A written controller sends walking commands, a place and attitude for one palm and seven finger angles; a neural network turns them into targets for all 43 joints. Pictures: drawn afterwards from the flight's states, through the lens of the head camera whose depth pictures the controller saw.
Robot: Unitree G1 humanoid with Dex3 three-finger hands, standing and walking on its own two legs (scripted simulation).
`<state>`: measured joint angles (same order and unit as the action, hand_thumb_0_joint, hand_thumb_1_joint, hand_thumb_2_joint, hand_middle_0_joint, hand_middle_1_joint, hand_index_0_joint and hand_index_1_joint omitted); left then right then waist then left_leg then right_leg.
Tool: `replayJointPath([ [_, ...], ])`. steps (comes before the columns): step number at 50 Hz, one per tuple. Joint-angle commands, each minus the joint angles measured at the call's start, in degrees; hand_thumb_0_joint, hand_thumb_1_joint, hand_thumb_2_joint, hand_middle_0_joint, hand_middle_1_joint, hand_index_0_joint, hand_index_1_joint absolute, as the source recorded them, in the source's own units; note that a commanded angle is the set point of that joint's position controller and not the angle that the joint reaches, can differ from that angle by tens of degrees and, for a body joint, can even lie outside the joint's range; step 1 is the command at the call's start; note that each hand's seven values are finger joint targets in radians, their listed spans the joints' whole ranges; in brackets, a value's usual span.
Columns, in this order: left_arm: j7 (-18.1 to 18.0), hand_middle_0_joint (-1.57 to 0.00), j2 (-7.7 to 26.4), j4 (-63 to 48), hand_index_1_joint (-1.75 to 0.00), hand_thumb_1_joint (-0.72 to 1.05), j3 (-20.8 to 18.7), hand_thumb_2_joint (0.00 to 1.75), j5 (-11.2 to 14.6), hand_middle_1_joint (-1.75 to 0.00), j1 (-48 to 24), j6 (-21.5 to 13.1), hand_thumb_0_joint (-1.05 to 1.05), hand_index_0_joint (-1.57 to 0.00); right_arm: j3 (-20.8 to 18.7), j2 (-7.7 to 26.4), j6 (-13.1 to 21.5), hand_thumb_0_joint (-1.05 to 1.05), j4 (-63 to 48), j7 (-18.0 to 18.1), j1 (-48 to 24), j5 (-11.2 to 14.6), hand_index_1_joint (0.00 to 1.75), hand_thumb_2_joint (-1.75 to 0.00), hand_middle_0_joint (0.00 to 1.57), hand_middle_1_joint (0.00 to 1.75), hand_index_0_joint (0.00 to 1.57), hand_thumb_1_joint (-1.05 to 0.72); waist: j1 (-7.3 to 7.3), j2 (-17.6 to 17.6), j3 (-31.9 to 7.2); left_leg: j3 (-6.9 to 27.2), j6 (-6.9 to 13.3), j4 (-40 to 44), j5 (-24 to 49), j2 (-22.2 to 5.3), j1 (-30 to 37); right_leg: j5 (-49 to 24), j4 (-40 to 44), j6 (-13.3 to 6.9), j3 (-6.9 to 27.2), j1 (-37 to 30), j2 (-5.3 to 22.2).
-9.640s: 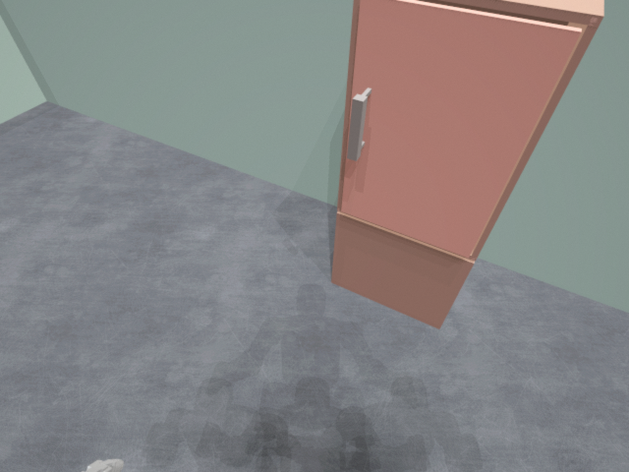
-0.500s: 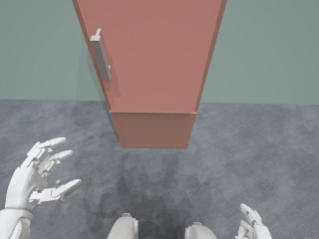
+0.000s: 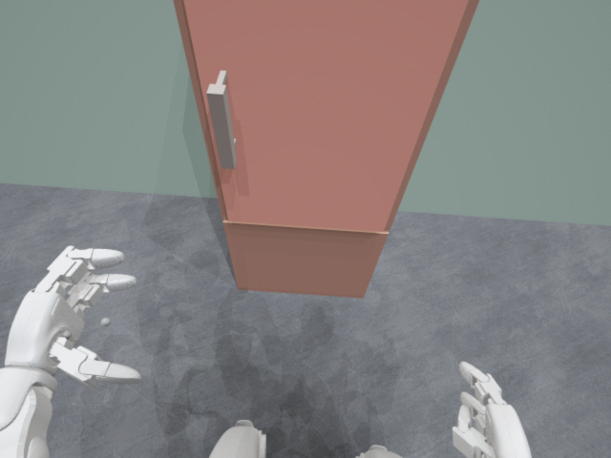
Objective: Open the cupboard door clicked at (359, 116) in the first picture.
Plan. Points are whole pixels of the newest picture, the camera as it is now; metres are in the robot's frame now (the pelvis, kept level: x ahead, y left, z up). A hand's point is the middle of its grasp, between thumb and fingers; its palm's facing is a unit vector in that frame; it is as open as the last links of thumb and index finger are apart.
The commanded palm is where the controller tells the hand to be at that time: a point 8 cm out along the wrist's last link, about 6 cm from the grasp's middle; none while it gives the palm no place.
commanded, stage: raise the hand with hooked fingers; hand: left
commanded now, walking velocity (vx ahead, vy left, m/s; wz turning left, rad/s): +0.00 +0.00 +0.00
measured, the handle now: (225, 121) +0.63 +0.19 +0.05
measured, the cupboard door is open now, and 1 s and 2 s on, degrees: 0 0 0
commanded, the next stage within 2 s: move the hooked fingers beside the handle in 0.80 s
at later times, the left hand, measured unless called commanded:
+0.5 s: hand (107, 282) +0.30 +0.26 +0.07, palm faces +0.01 -1.00 -0.04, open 14.0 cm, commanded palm +0.27 +0.31 +0.08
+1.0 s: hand (115, 283) +0.30 +0.25 +0.07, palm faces +0.03 -1.00 -0.04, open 14.0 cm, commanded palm +0.29 +0.30 +0.07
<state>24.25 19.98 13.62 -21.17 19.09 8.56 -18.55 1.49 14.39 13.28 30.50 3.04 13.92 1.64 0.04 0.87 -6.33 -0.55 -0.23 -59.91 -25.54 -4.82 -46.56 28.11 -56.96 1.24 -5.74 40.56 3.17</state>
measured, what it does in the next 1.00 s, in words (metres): stands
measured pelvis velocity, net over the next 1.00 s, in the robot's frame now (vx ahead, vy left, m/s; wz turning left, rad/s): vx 0.00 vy -0.02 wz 0.00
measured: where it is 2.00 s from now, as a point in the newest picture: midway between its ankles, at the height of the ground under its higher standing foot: outside the picture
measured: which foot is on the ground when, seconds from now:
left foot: down 0.00-1.00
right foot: down 0.00-1.00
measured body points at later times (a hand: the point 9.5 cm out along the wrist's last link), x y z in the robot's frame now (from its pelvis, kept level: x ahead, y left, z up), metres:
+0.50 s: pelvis +0.00 -0.01 +0.01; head +0.06 +0.00 +0.46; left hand +0.29 +0.31 +0.08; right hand +0.14 -0.27 -0.07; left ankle +0.04 +0.12 -0.67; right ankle +0.00 -0.14 -0.67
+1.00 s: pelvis +0.00 -0.02 +0.01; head +0.06 -0.01 +0.46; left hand +0.29 +0.31 +0.07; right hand +0.16 -0.27 -0.07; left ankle +0.04 +0.12 -0.67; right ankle +0.00 -0.14 -0.67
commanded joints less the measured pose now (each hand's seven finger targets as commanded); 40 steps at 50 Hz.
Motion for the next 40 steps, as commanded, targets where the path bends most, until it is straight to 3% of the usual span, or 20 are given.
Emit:
replayJointPath([
  [1, 1.8, -0.30, 12.7, -9.3, -1.20, -0.50, -5.5, 0.30, 1.6, -1.20, -11.5, -3.1, 0.00, -0.30, -3.8, 9.7, 1.9, 0.00, -6.6, 1.1, 0.5, 0.4, 0.30, -0.90, 0.20, 0.30, 0.20, -0.90, 1.06, 5.0, -12.1, 2.4, 0.9, 10.6, 12.6, 3.7, 14.8, -11.7, 7.9, -2.3, 0.6, -1.6, -4.9],
  [6, 3.2, -0.30, 15.3, -8.5, -1.20, -0.50, -7.4, 0.30, 2.2, -1.20, -15.1, -2.9, 0.00, -0.30, -3.6, 9.6, 1.7, 0.00, -6.3, 1.4, 0.6, 0.4, 0.30, -0.90, 0.20, 0.30, 0.20, -0.90, 0.55, 6.3, -14.8, 2.2, 0.9, 10.8, 15.1, 3.8, 16.9, -14.1, 8.4, -2.4, 0.8, -3.4, -4.8],
  [8, 3.7, -0.30, 16.5, -5.5, -1.20, -0.50, -8.6, 0.30, 2.6, -1.20, -15.5, -2.2, 0.00, -0.30, -3.4, 9.8, 1.4, 0.00, -6.3, 1.5, 0.7, 0.3, 0.30, -0.90, 0.20, 0.30, 0.20, -0.90, 0.42, 4.2, -13.5, 2.1, 1.0, 10.9, 14.9, 3.9, 15.6, -14.3, 8.8, -2.5, 0.9, -4.2, -5.0],
  [11, 4.5, -0.30, 16.6, -2.9, -1.20, -0.50, -8.5, 0.30, 2.7, -1.20, -17.7, -1.6, 0.00, -0.30, -3.5, 9.9, 0.8, 0.00, -6.1, 1.8, 0.8, 0.6, 0.30, -0.90, 0.20, 0.30, 0.20, -0.90, 0.75, 3.9, -12.7, 1.7, 1.1, 11.5, 14.2, 4.0, 15.4, -14.1, 9.7, -2.3, 1.2, -4.3, -4.8],
  [15, 5.1, -0.30, 18.8, -1.7, -1.20, -0.50, -9.6, 0.30, 2.4, -1.20, -20.6, -1.6, 0.00, -0.30, -3.4, 10.0, 0.5, 0.00, -6.0, 1.9, 1.4, 0.6, 0.30, -0.90, 0.20, 0.30, 0.20, -0.90, 0.53, 6.1, -13.8, 1.5, 1.1, 12.2, 14.8, 4.0, 17.0, -14.5, 10.4, -2.4, 1.5, -5.2, -4.7],
  [20, 5.5, -0.30, 17.3, 0.2, -1.20, -0.50, -9.3, 0.30, 3.3, -1.20, -17.3, -2.1, 0.00, -0.30, -3.8, 10.1, 0.2, 0.00, -6.4, 1.4, 1.8, 0.7, 0.30, -0.90, 0.20, 0.30, 0.20, -0.90, 0.21, 2.7, -13.8, 0.9, 1.3, 12.2, 16.1, 4.2, 16.1, -16.8, 10.7, -2.1, 1.7, -6.8, -4.7],
  [23, 4.9, -0.30, 18.3, 0.8, -1.20, -0.50, -9.9, 0.30, 3.1, -1.20, -17.9, -2.5, 0.00, -0.30, -3.9, 10.2, -0.2, 0.00, -6.5, 1.2, 1.8, 0.6, 0.30, -0.90, 0.20, 0.30, 0.20, -0.90, 0.20, 3.2, -11.6, 0.7, 1.3, 12.3, 14.3, 4.3, 14.6, -14.9, 11.0, -2.2, 2.1, -6.2, -4.8],
  [29, 4.1, -0.30, 18.7, -0.7, -1.20, -0.50, -10.2, 0.30, 2.7, -1.20, -19.4, -4.5, 0.00, -0.30, -3.9, 9.8, -0.7, 0.00, -6.3, 1.5, 1.7, 0.6, 0.30, -0.90, 0.20, 0.30, 0.20, -0.90, 0.35, 4.3, -14.0, 0.1, 1.5, 12.2, 13.8, 4.4, 15.5, -14.8, 11.4, -2.0, 3.2, -7.5, -4.6],
  [40, 4.7, -0.30, 17.3, 1.9, -1.20, -0.50, -9.0, 0.30, 2.8, -1.20, -19.6, -4.3, 0.00, -0.30, -3.6, 9.5, -0.7, 0.00, -5.9, 1.9, 1.1, 0.8, 0.30, -0.90, 0.20, 0.30, 0.20, -0.90, 0.80, 3.3, -12.0, 0.2, 1.5, 12.5, 12.5, 4.4, 14.9, -14.2, 12.0, -1.7, 3.3, -6.9, -4.4],
])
